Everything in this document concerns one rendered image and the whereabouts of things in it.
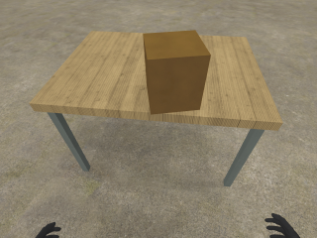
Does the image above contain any table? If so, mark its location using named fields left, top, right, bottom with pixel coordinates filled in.
left=29, top=31, right=283, bottom=187

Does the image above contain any left robot hand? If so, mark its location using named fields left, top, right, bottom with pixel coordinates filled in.
left=36, top=222, right=61, bottom=238

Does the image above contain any carton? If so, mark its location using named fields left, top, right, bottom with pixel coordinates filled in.
left=143, top=30, right=211, bottom=115

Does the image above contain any right robot hand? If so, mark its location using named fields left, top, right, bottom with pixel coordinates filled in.
left=264, top=213, right=300, bottom=238

